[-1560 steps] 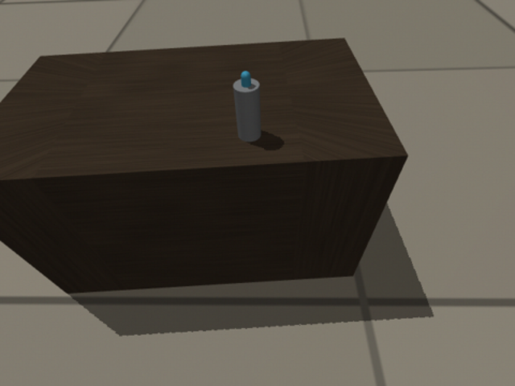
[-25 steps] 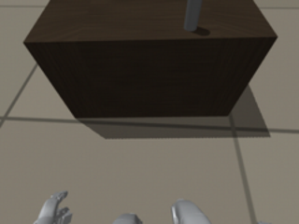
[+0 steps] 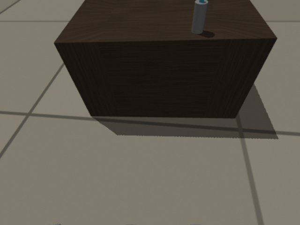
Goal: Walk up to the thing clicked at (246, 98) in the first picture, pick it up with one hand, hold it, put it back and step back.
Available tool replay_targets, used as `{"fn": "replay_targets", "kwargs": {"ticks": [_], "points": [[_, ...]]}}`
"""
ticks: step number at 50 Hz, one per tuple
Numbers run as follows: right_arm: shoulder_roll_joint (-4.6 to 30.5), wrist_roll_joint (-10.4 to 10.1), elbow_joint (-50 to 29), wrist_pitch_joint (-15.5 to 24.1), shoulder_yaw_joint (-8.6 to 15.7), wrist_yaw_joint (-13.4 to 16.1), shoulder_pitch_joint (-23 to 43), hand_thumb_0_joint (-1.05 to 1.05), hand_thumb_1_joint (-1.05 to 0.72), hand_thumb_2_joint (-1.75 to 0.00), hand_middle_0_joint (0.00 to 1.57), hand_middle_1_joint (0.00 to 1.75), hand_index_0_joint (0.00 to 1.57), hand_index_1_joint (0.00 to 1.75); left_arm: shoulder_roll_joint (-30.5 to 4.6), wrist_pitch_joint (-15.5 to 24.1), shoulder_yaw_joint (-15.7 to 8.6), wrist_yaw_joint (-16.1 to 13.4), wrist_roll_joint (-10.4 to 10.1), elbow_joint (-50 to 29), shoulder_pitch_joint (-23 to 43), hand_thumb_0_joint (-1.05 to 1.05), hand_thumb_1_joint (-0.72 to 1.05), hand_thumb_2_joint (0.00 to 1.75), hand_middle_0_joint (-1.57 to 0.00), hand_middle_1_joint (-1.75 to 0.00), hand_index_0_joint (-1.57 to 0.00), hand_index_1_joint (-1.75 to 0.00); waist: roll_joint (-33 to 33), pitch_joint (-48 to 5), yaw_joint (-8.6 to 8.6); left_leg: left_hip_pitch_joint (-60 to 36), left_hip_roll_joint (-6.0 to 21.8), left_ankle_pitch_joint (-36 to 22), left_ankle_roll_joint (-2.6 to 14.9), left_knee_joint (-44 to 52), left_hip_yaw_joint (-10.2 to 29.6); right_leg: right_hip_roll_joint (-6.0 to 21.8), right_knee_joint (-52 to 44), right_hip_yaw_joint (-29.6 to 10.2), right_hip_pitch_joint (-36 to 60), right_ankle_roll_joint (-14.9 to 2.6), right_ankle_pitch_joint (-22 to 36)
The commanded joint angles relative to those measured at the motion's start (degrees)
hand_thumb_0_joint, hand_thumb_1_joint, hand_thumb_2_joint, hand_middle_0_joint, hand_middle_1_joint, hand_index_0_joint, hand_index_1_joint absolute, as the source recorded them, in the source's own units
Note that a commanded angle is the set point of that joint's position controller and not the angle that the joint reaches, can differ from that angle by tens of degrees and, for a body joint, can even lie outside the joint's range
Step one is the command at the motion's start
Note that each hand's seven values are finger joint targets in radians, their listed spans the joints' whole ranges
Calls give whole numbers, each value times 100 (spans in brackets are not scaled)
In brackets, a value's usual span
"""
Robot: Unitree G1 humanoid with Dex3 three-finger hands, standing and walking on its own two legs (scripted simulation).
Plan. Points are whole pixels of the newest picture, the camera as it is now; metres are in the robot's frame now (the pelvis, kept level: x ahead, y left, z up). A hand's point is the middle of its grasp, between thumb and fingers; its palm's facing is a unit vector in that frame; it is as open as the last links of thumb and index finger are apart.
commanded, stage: step back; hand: right
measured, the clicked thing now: (199, 14) +1.10 -0.18 +0.04
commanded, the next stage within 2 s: stand in 0.82 s
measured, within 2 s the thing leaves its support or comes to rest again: neither
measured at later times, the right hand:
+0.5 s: hand out of the picture +0.10 -0.25 -0.14, palm faces -0.04 +0.93 -0.38, open 7.4 cm
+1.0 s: hand (248, 223) +0.16 -0.23 -0.13, palm faces +0.02 +0.95 -0.31, open 7.4 cm
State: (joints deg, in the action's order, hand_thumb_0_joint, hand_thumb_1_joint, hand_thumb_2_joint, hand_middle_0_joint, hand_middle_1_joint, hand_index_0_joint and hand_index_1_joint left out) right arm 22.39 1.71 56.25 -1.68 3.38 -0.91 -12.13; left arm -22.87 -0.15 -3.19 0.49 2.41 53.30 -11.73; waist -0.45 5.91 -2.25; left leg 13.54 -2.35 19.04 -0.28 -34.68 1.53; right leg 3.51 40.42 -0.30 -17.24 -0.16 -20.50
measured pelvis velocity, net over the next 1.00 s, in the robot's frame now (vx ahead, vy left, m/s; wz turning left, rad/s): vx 0.05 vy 0.02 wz -0.03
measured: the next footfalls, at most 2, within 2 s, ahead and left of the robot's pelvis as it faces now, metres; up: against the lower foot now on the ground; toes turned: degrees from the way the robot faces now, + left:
left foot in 0.46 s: +0.10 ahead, +0.14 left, +0.00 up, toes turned +0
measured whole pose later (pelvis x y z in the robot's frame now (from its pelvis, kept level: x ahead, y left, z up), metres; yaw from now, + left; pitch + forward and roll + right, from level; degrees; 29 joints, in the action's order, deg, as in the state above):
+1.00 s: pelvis +0.05 +0.02 +0.02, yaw -1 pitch -2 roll +0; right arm 19.6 0.1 63.1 1.1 0.7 -0.6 -2.2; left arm -20.0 1.1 -0.1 0.3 0.1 63.1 -4.0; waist 0.5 3.7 -0.1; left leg 8.3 1.0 11.7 -0.5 -22.2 -1.7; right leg 1.2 22.0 -1.1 -5.3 1.3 -14.6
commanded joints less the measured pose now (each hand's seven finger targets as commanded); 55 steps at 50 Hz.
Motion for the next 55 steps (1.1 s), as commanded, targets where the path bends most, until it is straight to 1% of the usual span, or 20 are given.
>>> {"fn": "replay_targets", "kwargs": {"ticks": [1,3,4,7,9,10,11,12,13,17,21,22,23,24,25,26,30,32,43,55], "points": [[1843,78,-447,319,445,74,30,0,-90,-90,20,30,20,30,-1311,94,-296,-97,-74,-426,719,0,90,90,-20,-30,-20,-30,807,-35,467,437,2208,3312,1352,2509,3275,-187,1019,-318,-1051,-100,-1348],[1347,83,-527,420,274,101,509,0,-90,-90,20,30,20,30,-1110,132,-237,-21,-142,-289,346,0,90,90,-20,-30,-20,-30,335,-95,126,-56,1640,1664,1082,2084,2188,-92,911,-452,-1027,-101,-667],[1346,90,-506,435,276,110,452,0,-90,-90,20,30,20,30,-1072,161,-225,-6,-148,-233,295,0,90,90,-20,-30,-20,-30,594,-173,152,-137,1525,1296,971,1946,1874,-86,597,-299,-911,-103,-642],[1340,89,-487,351,285,56,501,0,-90,-90,20,30,20,30,-1026,236,-262,14,-125,-47,73,0,90,90,-20,-30,-20,-30,1008,-278,165,478,1297,958,872,1713,1301,-295,-525,86,278,-56,-453],[1138,8,-495,251,227,50,601,0,-90,-90,20,30,20,30,-935,286,-288,-49,-78,123,-180,0,90,90,-20,-30,-20,-30,807,-364,-96,892,1057,569,579,1002,858,-489,-1695,210,1314,-141,246],[889,-22,-543,247,148,58,534,0,-90,-90,20,30,20,30,-1116,332,-354,-94,-33,162,-323,0,90,90,-20,-30,-20,-30,348,-501,-170,1324,775,406,379,342,642,-202,-1898,-462,1855,-245,169],[659,-44,-597,251,104,76,632,0,-90,-90,20,30,20,30,-1584,370,-449,-126,6,211,-478,0,90,90,-20,-30,-20,-30,-812,-412,-308,2039,19,981,137,-740,348,894,-2530,-2351,1721,-684,-1118],[899,4,-526,241,171,134,572,0,-90,-90,20,30,20,30,-1891,409,-511,-109,18,97,-190,0,90,90,-20,-30,-20,-30,-873,-127,-234,1747,130,1448,40,-1469,394,1822,-2788,-3147,868,-1266,-1683],[1062,2,-446,264,212,131,356,0,-90,-90,20,30,20,30,-1736,421,-485,-112,-22,-51,50,0,90,90,-20,-30,-20,-30,-420,-25,-86,1638,305,1260,31,-1651,641,1866,-2597,-3039,767,-1430,-1062],[930,-18,-238,303,193,65,119,0,-90,-90,20,30,20,30,-1417,415,-355,-123,-42,-102,448,0,90,90,-20,-30,-20,-30,-725,-156,92,944,467,673,40,-1054,314,1181,-2265,-1517,317,-1021,259],[777,25,-80,339,208,49,16,0,-90,-90,20,30,20,30,-1302,305,-228,-76,-97,-159,629,0,90,90,-20,-30,-20,-30,-713,-418,276,-314,212,-318,51,705,-341,732,-1494,-719,-19,-718,1129],[844,45,-50,370,220,95,-42,0,-90,-90,20,30,20,30,-1108,280,-142,-71,-118,-165,549,0,90,90,-20,-30,-20,-30,-427,-577,340,-700,331,-877,101,1071,-88,556,-1045,-507,-121,-521,1672],[1096,89,-37,412,283,146,-115,0,-90,-90,20,30,20,30,-863,251,-73,-69,-163,-202,516,0,90,90,-20,-30,-20,-30,249,-833,348,-924,1072,-1292,305,1344,904,204,-337,-238,-281,-288,1647],[1367,55,-157,451,270,161,251,0,-90,-90,20,30,20,30,-688,177,-22,-76,-260,-144,393,0,90,90,-20,-30,-20,-30,820,-841,164,-660,1864,-828,762,1689,1994,-311,-119,45,-462,-54,84],[1519,-2,-173,441,279,135,447,0,-90,-90,20,30,20,30,-985,144,-118,-122,-243,0,436,0,90,90,-20,-30,-20,-30,807,-683,176,-12,2114,-724,1183,1658,2075,-230,82,-97,17,-74,-960],[1384,29,-162,432,249,130,576,0,-90,-90,20,30,20,30,-990,153,-88,-115,-218,37,414,0,90,90,-20,-30,-20,-30,686,-575,98,14,1972,-872,1135,1588,1812,-181,-3,-158,66,-126,-979],[1029,-74,-138,382,100,140,990,0,-90,-90,20,30,20,30,-1066,288,-137,-143,-189,337,104,0,90,90,-20,-30,-20,-30,649,-904,-61,130,1158,-2402,331,673,523,52,-1502,-401,1194,-172,1663],[916,-100,-75,350,74,148,837,0,-90,-90,20,30,20,30,-1257,292,-148,-118,-177,278,438,0,90,90,-20,-30,-20,-30,222,-869,157,-36,827,-1359,184,793,275,375,-1502,-790,928,-307,1697],[1030,-144,322,407,31,132,1024,0,-90,-90,20,30,20,30,-860,227,55,-125,-252,582,766,0,90,90,-20,-30,-20,-30,110,-1081,235,-1063,1094,-2997,254,1267,339,252,-1809,-424,1041,-79,2488],[926,-148,455,395,-38,110,1208,0,-90,-90,20,30,20,30,-940,257,43,-118,-200,796,990,0,90,90,-20,-30,-20,-30,30,-946,243,-1022,1029,-2390,125,1669,220,398,-2346,-459,1331,-44,2349]]}}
